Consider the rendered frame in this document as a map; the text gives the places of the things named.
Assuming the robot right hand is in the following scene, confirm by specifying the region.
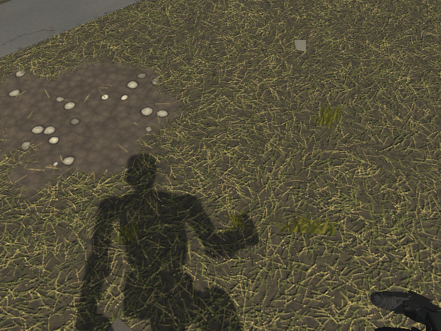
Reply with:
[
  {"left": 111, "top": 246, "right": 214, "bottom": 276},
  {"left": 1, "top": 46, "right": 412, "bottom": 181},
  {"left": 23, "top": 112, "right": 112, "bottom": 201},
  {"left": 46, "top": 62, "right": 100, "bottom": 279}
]
[{"left": 371, "top": 290, "right": 441, "bottom": 331}]

